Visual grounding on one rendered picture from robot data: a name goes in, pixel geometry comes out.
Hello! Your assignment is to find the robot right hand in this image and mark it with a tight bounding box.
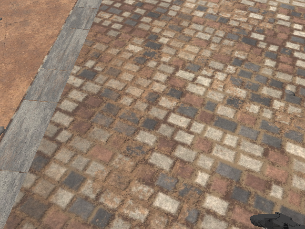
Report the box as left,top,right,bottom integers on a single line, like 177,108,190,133
250,212,305,229

